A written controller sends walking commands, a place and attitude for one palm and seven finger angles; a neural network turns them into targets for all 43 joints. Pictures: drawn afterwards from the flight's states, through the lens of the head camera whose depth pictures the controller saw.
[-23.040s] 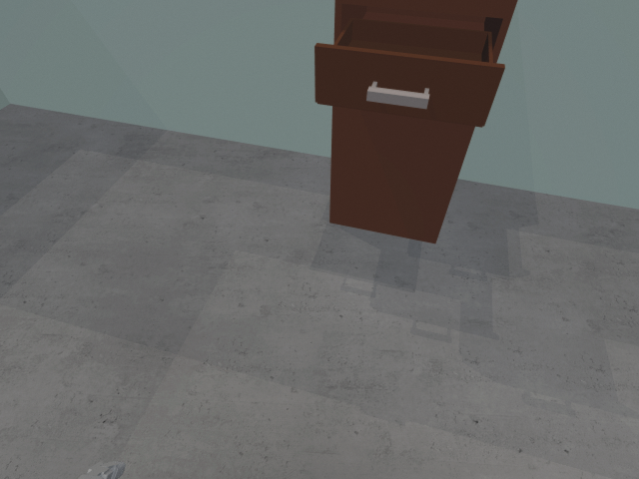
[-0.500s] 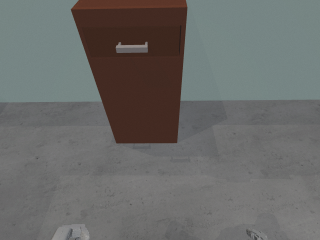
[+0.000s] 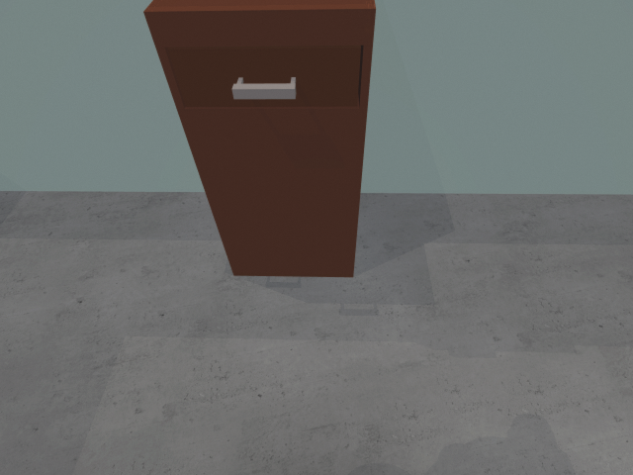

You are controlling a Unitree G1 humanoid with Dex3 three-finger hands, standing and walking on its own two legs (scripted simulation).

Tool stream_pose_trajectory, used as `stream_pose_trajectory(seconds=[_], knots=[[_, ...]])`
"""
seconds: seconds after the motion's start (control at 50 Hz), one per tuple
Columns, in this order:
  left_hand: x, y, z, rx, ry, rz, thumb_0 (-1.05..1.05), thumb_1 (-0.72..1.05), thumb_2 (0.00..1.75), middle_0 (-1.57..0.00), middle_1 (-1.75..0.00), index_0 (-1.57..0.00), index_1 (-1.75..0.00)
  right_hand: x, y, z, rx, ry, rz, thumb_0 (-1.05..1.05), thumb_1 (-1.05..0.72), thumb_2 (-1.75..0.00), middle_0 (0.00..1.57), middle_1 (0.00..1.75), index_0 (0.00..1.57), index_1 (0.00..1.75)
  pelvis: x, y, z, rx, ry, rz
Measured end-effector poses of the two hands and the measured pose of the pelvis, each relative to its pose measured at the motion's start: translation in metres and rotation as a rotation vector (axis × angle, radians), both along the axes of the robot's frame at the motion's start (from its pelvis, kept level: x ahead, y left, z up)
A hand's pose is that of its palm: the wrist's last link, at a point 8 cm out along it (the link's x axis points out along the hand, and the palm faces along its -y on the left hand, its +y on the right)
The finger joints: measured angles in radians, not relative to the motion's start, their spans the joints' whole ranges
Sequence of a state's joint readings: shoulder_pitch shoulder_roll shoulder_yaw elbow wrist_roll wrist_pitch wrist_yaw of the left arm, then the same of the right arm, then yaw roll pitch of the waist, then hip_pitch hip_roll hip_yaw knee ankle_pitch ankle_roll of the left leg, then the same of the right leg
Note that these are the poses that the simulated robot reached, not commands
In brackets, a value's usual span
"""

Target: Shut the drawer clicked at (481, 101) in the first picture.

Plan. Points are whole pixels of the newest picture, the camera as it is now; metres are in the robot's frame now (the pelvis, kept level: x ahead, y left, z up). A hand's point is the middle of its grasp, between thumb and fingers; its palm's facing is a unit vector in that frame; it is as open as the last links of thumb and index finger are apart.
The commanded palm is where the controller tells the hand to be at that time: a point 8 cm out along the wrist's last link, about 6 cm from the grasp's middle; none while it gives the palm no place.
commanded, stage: let the arm hang, fingers relaxed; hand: left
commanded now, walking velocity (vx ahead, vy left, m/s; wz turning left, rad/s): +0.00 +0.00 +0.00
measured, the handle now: (265, 86) +0.87 +0.17 +0.03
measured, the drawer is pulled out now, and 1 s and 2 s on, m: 0.00 0.00 0.00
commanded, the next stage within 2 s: look to check the result in 0.38 s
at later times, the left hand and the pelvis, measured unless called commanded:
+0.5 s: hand out of the picture +0.04 +0.17 -0.17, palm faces +0.02 -0.97 -0.23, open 7.3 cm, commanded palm none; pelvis +0.01 -0.02 +0.00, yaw +0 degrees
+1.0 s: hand out of the picture +0.05 +0.17 -0.17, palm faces +0.02 -0.97 -0.24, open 7.4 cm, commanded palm none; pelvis +0.02 -0.03 +0.00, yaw +0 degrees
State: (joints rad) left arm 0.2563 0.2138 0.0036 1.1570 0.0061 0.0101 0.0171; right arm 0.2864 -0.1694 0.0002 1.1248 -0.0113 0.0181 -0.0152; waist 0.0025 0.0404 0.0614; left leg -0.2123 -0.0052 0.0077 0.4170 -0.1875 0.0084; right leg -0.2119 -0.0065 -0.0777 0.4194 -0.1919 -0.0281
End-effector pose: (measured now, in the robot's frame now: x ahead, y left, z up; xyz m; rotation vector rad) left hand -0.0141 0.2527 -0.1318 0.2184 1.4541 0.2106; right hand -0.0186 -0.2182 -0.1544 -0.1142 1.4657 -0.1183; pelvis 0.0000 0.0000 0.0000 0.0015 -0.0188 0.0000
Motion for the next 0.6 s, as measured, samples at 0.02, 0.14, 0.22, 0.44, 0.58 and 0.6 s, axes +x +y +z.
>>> stream_pose_trajectory(seconds=[0.02,0.14,0.22,0.44,0.58,0.6], knots=[[0.005,-0.003,-0.001,-0.004,-0.015,-0.003,0.0,0.91,0.9,-0.31,-0.42,-0.3,-0.42,0.003,0.0,0.0,0.002,-0.008,0.0,0.0,-0.91,-0.9,0.2,0.3,0.2,0.3,0.0,-0.001,0.0,0.0,0.0,0.0],[0.036,-0.02,-0.004,-0.037,-0.093,-0.021,0.0,0.91,0.9,-0.23,-0.34,-0.23,-0.34,0.019,-0.001,0.0,0.003,-0.056,-0.001,0.0,-0.91,-0.9,0.2,0.3,0.2,0.3,0.003,-0.004,0.0,0.003,-0.001,-0.002],[0.05,-0.03,-0.005,-0.056,-0.127,-0.027,0.0,0.91,0.9,-0.22,-0.32,-0.21,-0.31,0.026,-0.006,0.001,-0.007,-0.071,-0.001,0.0,-0.92,-0.9,0.2,0.3,0.2,0.3,0.005,-0.007,0.001,0.004,-0.001,0.0],[0.052,-0.035,-0.004,-0.047,-0.108,-0.021,0.0,0.91,0.9,-0.21,-0.3,-0.2,-0.3,0.03,-0.022,0.003,-0.026,-0.056,-0.004,0.0,-0.91,-0.9,0.19,0.3,0.2,0.3,0.012,-0.016,0.001,0.004,0.001,-0.001],[0.043,-0.034,-0.003,-0.03,-0.072,-0.009,0.0,0.91,0.9,-0.2,-0.3,-0.2,-0.3,0.031,-0.03,0.003,-0.032,-0.038,-0.001,0.0,-0.91,-0.9,0.19,0.3,0.2,0.3,0.017,-0.021,0.002,0.003,0.001,-0.001],[0.043,-0.034,-0.002,-0.029,-0.068,-0.009,0.0,0.91,0.9,-0.2,-0.3,-0.2,-0.3,0.032,-0.031,0.003,-0.033,-0.037,-0.001,0.0,-0.91,-0.9,0.19,0.3,0.2,0.3,0.017,-0.022,0.002,0.003,0.0,-0.002]])
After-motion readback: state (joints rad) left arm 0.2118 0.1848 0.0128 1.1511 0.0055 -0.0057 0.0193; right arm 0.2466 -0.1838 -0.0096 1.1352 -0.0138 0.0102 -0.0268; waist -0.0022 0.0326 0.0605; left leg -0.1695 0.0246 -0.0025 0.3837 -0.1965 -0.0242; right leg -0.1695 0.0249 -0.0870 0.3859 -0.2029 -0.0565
